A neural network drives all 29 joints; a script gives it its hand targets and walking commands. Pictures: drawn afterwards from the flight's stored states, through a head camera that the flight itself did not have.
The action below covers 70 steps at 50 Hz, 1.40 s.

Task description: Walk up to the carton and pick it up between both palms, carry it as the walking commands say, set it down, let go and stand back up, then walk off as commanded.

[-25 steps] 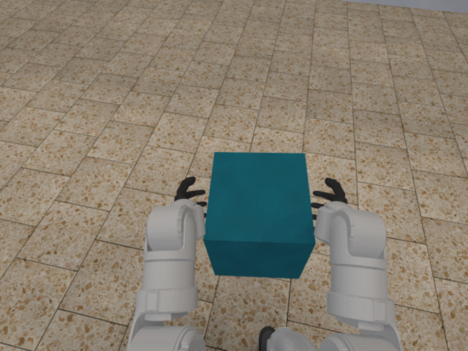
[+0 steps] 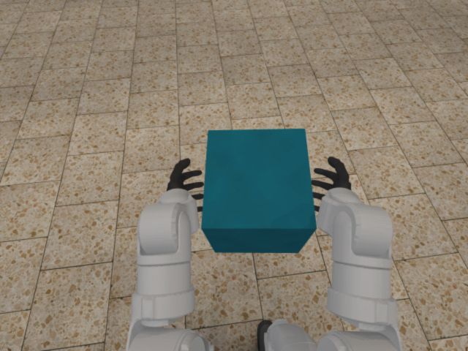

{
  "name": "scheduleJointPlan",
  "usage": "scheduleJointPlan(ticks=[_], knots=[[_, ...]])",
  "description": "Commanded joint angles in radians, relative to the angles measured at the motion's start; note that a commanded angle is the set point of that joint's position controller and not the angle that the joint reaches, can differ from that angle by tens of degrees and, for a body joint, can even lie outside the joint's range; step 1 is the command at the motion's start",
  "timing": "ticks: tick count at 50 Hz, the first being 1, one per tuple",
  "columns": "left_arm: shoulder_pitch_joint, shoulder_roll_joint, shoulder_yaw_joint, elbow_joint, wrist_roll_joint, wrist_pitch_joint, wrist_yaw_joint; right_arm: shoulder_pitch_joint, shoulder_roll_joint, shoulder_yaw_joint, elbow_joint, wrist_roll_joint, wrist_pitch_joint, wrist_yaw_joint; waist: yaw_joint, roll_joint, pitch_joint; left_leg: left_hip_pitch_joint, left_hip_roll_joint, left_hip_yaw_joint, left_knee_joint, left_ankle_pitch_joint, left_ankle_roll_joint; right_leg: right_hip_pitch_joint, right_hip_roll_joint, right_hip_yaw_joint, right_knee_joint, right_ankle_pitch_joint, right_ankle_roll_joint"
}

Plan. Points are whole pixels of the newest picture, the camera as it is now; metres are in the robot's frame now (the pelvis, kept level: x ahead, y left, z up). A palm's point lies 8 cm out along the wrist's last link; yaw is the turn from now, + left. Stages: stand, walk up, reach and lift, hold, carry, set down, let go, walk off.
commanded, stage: carry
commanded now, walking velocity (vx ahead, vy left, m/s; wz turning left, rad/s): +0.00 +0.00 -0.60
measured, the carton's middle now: (256, 195) +0.38 -0.02 -0.02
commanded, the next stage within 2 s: none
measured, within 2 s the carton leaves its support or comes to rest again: neither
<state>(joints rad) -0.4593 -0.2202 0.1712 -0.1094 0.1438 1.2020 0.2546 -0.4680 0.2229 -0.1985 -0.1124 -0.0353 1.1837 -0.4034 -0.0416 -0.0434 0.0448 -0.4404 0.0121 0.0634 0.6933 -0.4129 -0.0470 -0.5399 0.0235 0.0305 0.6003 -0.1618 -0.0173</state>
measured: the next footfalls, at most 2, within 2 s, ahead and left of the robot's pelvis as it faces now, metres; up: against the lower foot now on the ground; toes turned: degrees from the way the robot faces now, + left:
left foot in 0.02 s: +0.04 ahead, +0.11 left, +0.00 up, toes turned +3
right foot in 0.28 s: -0.01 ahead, -0.14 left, +0.00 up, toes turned -19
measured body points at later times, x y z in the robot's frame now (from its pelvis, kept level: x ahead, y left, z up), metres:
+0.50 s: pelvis -0.07 -0.02 +0.00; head -0.02 -0.03 +0.45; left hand +0.28 -0.01 +0.06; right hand +0.20 -0.25 +0.06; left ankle -0.03 +0.10 -0.68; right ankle -0.05 -0.13 -0.72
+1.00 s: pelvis -0.16 -0.01 +0.00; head -0.12 -0.04 +0.45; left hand +0.18 -0.11 +0.06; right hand +0.03 -0.31 +0.07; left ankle -0.09 +0.11 -0.67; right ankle -0.16 -0.12 -0.72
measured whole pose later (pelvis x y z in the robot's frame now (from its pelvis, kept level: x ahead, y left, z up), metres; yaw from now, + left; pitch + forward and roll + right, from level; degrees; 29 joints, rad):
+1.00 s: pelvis -0.16 -0.01 +0.00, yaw -35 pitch +5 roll +1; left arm -0.48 -0.23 0.18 -0.05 0.12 1.20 0.29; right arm -0.47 0.22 -0.20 -0.08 -0.07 1.20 -0.40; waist -0.02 -0.02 0.03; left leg -0.55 0.08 0.08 1.00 -0.52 -0.08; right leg -0.48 0.00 -0.03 0.59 -0.19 -0.05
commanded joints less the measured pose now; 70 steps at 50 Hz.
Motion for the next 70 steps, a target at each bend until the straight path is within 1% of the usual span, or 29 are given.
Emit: scheduleJointPlan(ticks=[1, 2, 3, 5, 11, 14, 15, 16, 17, 20, 27, 28, 30, 31, 34, 40, 41, 43, 44, 47, 53, 56, 57, 58, 59, 60, 62, 68, 70], knots=[[-0.467, -0.974, -0.643, -0.129, -0.401, -0.028, -0.317, -0.457, 1.059, 0.651, -0.020, 0.401, -0.006, 0.492, 0.019, 0.206, -0.706, 0.554, 0.340, -0.271, -0.307, 0.507, 0.129, 0.046, -0.079, -0.001, 0.167, -0.029, 0.049], [-0.533, -0.991, -0.648, -0.147, -0.411, -0.030, -0.315, -0.500, 1.068, 0.657, -0.030, 0.405, -0.008, 0.492, 0.032, 0.310, -0.651, 0.617, 0.523, -0.408, -0.248, 0.878, 0.236, -0.155, -0.004, -0.057, 0.350, -0.432, 0.061], [-0.610, -0.983, -0.662, -0.212, -0.430, -0.046, -0.314, -0.531, 1.073, 0.674, -0.062, 0.411, -0.016, 0.494, 0.028, 0.248, -0.670, 0.602, 0.512, -0.288, -0.167, 1.033, 0.271, -0.146, -0.078, 0.004, 0.443, -0.455, 0.046], [-0.527, -1.006, -0.680, -0.144, -0.434, -0.036, -0.320, -0.476, 1.033, 0.671, -0.079, 0.382, -0.021, 0.494, 0.028, 0.152, -0.585, 0.521, 0.397, -0.198, -0.160, 0.992, 0.199, -0.121, -0.067, -0.046, 0.410, -0.341, 0.047], [-0.504, -1.017, -0.692, -0.128, -0.472, -0.021, -0.340, -0.530, 0.998, 0.647, -0.149, 0.349, -0.024, 0.483, 0.017, 0.265, -0.556, 0.416, 0.353, 0.009, -0.133, 0.740, 0.122, 0.115, -0.011, -0.179, 0.091, -0.252, 0.067], [-0.501, -1.022, -0.698, -0.098, -0.492, -0.009, -0.355, -0.400, 1.016, 0.635, -0.042, 0.304, -0.013, 0.468, 0.042, 0.147, -0.577, 0.277, 0.288, 0.090, 0.039, 0.652, 0.004, 0.381, -0.104, -0.064, -0.156, 0.109, 0.034], [-0.495, -1.009, -0.693, -0.073, -0.497, -0.005, -0.368, -0.402, 1.024, 0.644, -0.026, 0.291, -0.012, 0.461, 0.053, -0.007, -0.575, 0.071, 0.232, 0.088, 0.168, 0.383, -0.032, 0.533, -0.218, 0.101, -0.118, 0.483, -0.009], [-0.466, -1.005, -0.679, -0.040, -0.487, -0.011, -0.375, -0.457, 1.039, 0.660, -0.081, 0.308, -0.016, 0.462, 0.054, -0.240, -0.602, -0.165, 0.122, 0.101, 0.269, -0.146, -0.064, 0.695, -0.367, 0.302, -0.030, 0.971, -0.100], [-0.453, -1.023, -0.676, -0.035, -0.483, -0.016, -0.376, -0.544, 1.025, 0.678, -0.151, 0.342, -0.017, 0.466, 0.058, -0.237, -0.567, -0.205, 0.093, 0.040, 0.299, -0.234, -0.058, 0.654, -0.361, 0.347, -0.018, 1.127, -0.177], [-0.549, -0.978, -0.617, -0.078, -0.463, -0.020, -0.366, -0.594, 1.061, 0.675, -0.088, 0.385, -0.014, 0.468, 0.052, -0.112, -0.565, -0.207, 0.083, -0.007, 0.351, -0.162, -0.044, 0.611, -0.295, 0.254, -0.044, 0.774, -0.122], [-0.512, -0.992, -0.596, -0.056, -0.406, -0.022, -0.329, -0.564, 1.071, 0.662, -0.042, 0.420, -0.001, 0.491, 0.038, -0.103, -0.622, 0.153, 0.027, 0.019, -0.141, 0.072, 0.014, 0.372, -0.218, 0.159, -0.049, 0.400, -0.056], [-0.532, -1.008, -0.605, -0.042, -0.403, -0.019, -0.325, -0.566, 1.071, 0.649, -0.010, 0.413, 0.003, 0.494, 0.027, -0.031, -0.632, 0.311, 0.105, -0.040, -0.288, 0.179, 0.041, 0.257, -0.192, 0.118, 0.010, 0.292, -0.018], [-0.566, -1.006, -0.625, -0.085, -0.401, -0.029, -0.324, -0.549, 1.073, 0.654, 0.016, 0.413, -0.004, 0.509, 0.023, 0.317, -0.628, 0.568, 0.527, -0.381, -0.295, 0.732, 0.214, -0.124, -0.012, -0.057, 0.348, -0.420, 0.056], [-0.652, -0.997, -0.641, -0.150, -0.423, -0.038, -0.322, -0.590, 1.078, 0.656, -0.013, 0.426, -0.013, 0.508, 0.023, 0.294, -0.654, 0.546, 0.526, -0.260, -0.221, 0.780, 0.255, -0.122, -0.093, -0.012, 0.419, -0.472, 0.044], [-0.659, -1.016, -0.672, -0.154, -0.458, -0.034, -0.331, -0.482, 1.047, 0.605, 0.009, 0.365, -0.019, 0.501, 0.024, 0.196, -0.568, 0.402, 0.389, -0.115, -0.226, 0.693, 0.158, -0.026, -0.081, -0.061, 0.329, -0.295, 0.052], [-0.567, -1.028, -0.648, -0.072, -0.490, -0.013, -0.355, -0.559, 1.023, 0.622, -0.068, 0.348, -0.022, 0.471, 0.032, 0.177, -0.564, 0.359, 0.334, 0.087, -0.056, 0.563, 0.044, 0.269, -0.065, -0.116, -0.172, -0.058, 0.054], [-0.579, -1.036, -0.658, -0.062, -0.503, -0.013, -0.362, -0.554, 1.022, 0.626, -0.070, 0.345, -0.026, 0.466, 0.034, 0.116, -0.594, 0.254, 0.287, 0.095, 0.029, 0.503, 0.000, 0.398, -0.127, -0.013, -0.165, 0.127, 0.033], [-0.520, -1.023, -0.630, 0.011, -0.482, -0.012, -0.377, -0.561, 1.061, 0.641, -0.059, 0.339, -0.012, 0.465, 0.053, -0.304, -0.570, -0.157, 0.103, 0.100, 0.217, -0.196, -0.062, 0.621, -0.359, 0.342, -0.083, 0.843, -0.123], [-0.508, -1.031, -0.632, 0.019, -0.478, -0.018, -0.380, -0.607, 1.039, 0.649, -0.104, 0.349, -0.018, 0.466, 0.051, -0.265, -0.544, -0.176, 0.107, 0.036, 0.340, -0.220, -0.062, 0.556, -0.350, 0.359, -0.090, 0.857, -0.160], [-0.545, -0.992, -0.578, -0.034, -0.452, -0.018, -0.365, -0.658, 1.069, 0.678, -0.108, 0.403, -0.013, 0.461, 0.050, -0.078, -0.597, -0.229, 0.078, -0.023, 0.372, -0.147, -0.039, 0.646, -0.310, 0.328, -0.074, 0.668, -0.119], [-0.542, -0.989, -0.592, -0.071, -0.419, -0.026, -0.333, -0.593, 1.069, 0.679, -0.045, 0.413, 0.010, 0.479, 0.057, -0.139, -0.621, -0.102, 0.019, -0.016, 0.186, -0.060, -0.008, 0.546, -0.263, 0.263, -0.113, 0.426, -0.115], [-0.526, -0.981, -0.583, -0.035, -0.398, -0.031, -0.329, -0.579, 1.068, 0.690, -0.001, 0.422, 0.010, 0.493, 0.053, -0.170, -0.647, 0.104, -0.002, 0.012, -0.031, -0.046, 0.019, 0.419, -0.222, 0.219, -0.155, 0.277, -0.050], [-0.525, -0.976, -0.611, -0.063, -0.393, -0.030, -0.325, -0.544, 1.064, 0.679, -0.005, 0.413, 0.002, 0.498, 0.031, -0.081, -0.656, 0.253, 0.023, 0.018, -0.213, -0.006, 0.045, 0.332, -0.189, 0.173, -0.131, 0.239, 0.001], [-0.503, -0.973, -0.609, -0.057, -0.379, -0.028, -0.322, -0.509, 1.068, 0.667, 0.023, 0.413, 0.004, 0.507, 0.014, 0.075, -0.651, 0.450, 0.163, -0.107, -0.328, 0.106, 0.089, 0.146, -0.142, 0.105, -0.017, 0.153, 0.039], [-0.532, -1.005, -0.627, -0.073, -0.393, -0.027, -0.320, -0.540, 1.056, 0.656, -0.002, 0.417, -0.001, 0.511, 0.018, 0.363, -0.640, 0.592, 0.462, -0.397, -0.328, 0.435, 0.176, -0.108, -0.015, -0.013, 0.168, -0.236, 0.066], [-0.642, -1.004, -0.630, -0.141, -0.414, -0.035, -0.319, -0.602, 1.057, 0.659, -0.031, 0.425, -0.007, 0.511, 0.024, 0.330, -0.588, 0.560, 0.591, -0.385, -0.284, 0.708, 0.279, -0.190, -0.034, -0.048, 0.375, -0.434, 0.068], [-0.660, -1.025, -0.662, -0.157, -0.441, -0.039, -0.327, -0.579, 1.053, 0.670, -0.042, 0.402, -0.011, 0.508, 0.026, 0.131, -0.538, 0.431, 0.432, -0.177, -0.238, 0.698, 0.206, -0.119, -0.072, -0.029, 0.419, -0.352, 0.051], [-0.596, -1.021, -0.686, -0.128, -0.490, -0.014, -0.338, -0.534, 0.998, 0.586, -0.095, 0.343, -0.026, 0.481, 0.011, 0.346, -0.587, 0.501, 0.354, 0.046, -0.157, 0.787, 0.119, 0.088, -0.012, -0.155, 0.144, -0.247, 0.075], [-0.564, -1.035, -0.666, -0.062, -0.500, -0.003, -0.354, -0.514, 0.994, 0.589, -0.068, 0.314, -0.022, 0.470, 0.013, 0.251, -0.567, 0.489, 0.355, 0.088, -0.106, 0.731, 0.085, 0.155, -0.006, -0.188, -0.026, -0.162, 0.065]])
